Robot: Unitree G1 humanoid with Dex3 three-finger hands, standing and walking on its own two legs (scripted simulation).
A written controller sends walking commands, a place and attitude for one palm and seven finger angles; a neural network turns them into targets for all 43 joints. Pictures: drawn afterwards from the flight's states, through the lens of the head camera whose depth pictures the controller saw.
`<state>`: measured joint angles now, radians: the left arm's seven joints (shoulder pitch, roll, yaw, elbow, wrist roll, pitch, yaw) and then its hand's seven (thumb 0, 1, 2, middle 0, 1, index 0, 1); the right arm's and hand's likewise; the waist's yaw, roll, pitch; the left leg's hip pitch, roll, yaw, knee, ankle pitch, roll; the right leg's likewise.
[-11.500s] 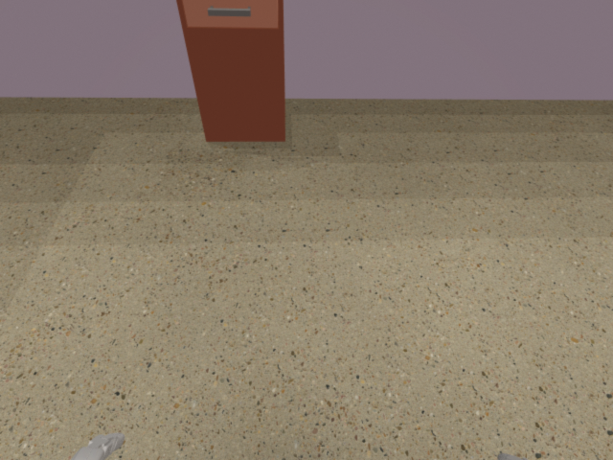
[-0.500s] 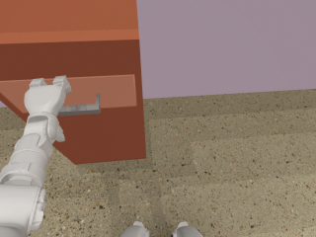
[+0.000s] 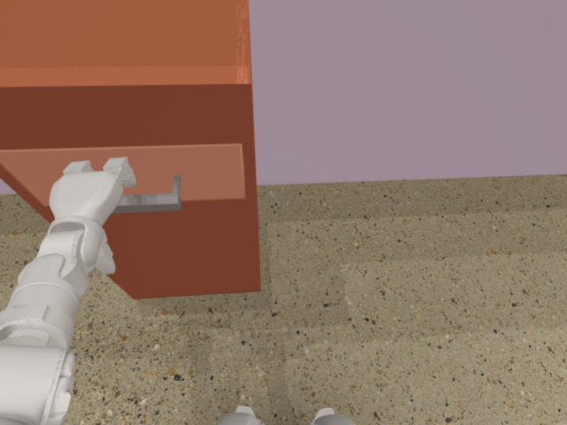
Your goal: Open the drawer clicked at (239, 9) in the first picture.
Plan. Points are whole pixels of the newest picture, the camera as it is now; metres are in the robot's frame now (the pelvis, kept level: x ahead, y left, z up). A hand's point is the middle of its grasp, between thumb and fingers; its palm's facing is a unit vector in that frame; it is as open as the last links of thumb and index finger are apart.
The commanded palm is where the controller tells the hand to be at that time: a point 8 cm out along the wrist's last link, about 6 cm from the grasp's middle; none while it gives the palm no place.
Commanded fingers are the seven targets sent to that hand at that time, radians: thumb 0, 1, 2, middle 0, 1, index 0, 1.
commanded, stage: move the hooked fingers above the handle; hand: left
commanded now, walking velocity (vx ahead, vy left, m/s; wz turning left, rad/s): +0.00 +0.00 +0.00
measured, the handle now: (130, 193) +0.49 +0.28 -0.05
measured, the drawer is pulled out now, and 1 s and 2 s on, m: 0.00 0.00 0.00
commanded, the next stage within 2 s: none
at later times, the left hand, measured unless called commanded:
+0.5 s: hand (117, 207) +0.42 +0.26 +0.00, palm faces -0.02 -0.07 -1.00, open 13.8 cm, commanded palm +0.41 +0.28 +0.07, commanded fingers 0.00 -0.50 0.30 -0.30 -1.20 -0.30 -1.20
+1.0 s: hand (97, 202) +0.43 +0.29 +0.01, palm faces +0.04 -0.06 -1.00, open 13.8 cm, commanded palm +0.41 +0.29 +0.06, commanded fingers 0.00 -0.50 0.30 -0.30 -1.20 -0.30 -1.20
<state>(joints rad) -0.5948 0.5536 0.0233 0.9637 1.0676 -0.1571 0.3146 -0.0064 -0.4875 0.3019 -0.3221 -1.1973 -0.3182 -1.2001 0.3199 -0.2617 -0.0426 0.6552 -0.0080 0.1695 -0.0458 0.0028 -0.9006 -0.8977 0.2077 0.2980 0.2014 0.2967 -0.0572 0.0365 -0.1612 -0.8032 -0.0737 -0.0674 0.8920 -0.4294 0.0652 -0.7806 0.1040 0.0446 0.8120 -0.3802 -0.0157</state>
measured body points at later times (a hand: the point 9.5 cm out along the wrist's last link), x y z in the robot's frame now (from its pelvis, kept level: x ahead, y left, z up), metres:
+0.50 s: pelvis +0.00 +0.00 +0.00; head +0.10 +0.02 +0.44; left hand +0.42 +0.27 +0.06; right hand +0.07 -0.28 -0.12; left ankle -0.02 +0.07 -0.69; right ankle +0.00 -0.12 -0.69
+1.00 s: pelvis -0.01 +0.01 -0.01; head +0.09 +0.03 +0.43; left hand +0.42 +0.29 +0.07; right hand +0.04 -0.28 -0.13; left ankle -0.02 +0.08 -0.69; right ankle +0.00 -0.12 -0.69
